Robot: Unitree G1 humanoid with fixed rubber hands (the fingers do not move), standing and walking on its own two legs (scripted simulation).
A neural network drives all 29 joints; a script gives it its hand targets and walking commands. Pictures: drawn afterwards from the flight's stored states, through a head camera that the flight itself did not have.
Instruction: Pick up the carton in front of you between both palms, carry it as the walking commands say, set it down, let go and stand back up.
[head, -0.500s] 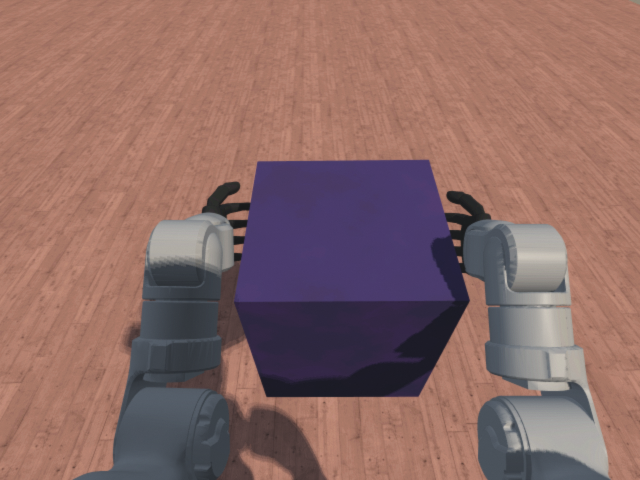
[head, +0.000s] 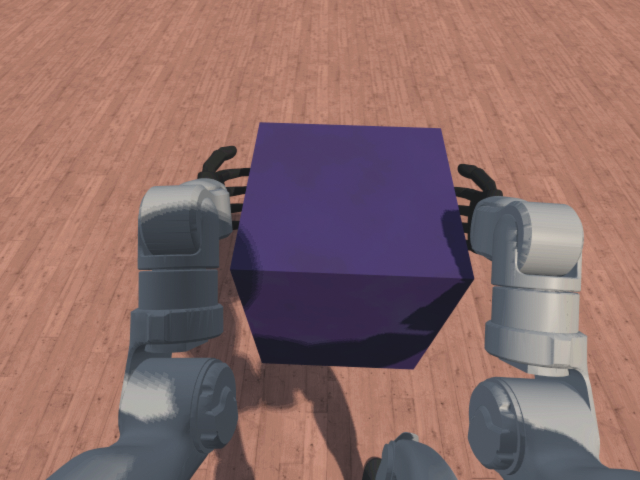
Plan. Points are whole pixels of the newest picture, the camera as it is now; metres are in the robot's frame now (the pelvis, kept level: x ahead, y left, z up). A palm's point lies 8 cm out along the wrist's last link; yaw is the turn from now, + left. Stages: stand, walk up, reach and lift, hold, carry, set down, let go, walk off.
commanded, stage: carry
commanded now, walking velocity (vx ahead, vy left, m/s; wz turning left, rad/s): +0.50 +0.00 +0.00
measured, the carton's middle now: (343, 256) +0.38 +0.02 +0.07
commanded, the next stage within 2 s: none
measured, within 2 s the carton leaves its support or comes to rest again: neither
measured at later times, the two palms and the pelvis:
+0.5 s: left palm (259, 9) +0.70 +0.15 +0.24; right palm (468, 18) +0.69 -0.15 +0.24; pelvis +0.32 +0.00 +0.05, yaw -2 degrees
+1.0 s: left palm out of the picture +0.96 +0.11 +0.17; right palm (453, 4) +0.95 -0.19 +0.16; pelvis +0.63 -0.04 +0.07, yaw +0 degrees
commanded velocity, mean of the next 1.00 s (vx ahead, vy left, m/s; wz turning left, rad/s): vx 0.50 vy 0.00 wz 0.00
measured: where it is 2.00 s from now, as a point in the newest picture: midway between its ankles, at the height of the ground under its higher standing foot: (349, 214)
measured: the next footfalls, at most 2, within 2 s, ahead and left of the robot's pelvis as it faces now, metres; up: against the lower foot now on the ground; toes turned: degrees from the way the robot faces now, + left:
left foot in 0.48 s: +0.49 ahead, +0.07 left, +0.00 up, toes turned +5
right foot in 0.98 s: +0.76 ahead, -0.13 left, +0.00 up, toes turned -10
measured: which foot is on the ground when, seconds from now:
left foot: up 0.00-0.46, down 0.48-0.98, up 1.00-1.00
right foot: down 0.00-0.50, up 0.52-0.96, down 0.98-1.00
